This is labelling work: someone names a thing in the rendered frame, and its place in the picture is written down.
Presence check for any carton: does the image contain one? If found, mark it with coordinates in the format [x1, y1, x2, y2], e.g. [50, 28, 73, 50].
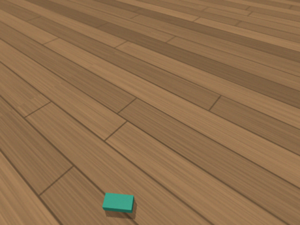
[102, 193, 134, 213]

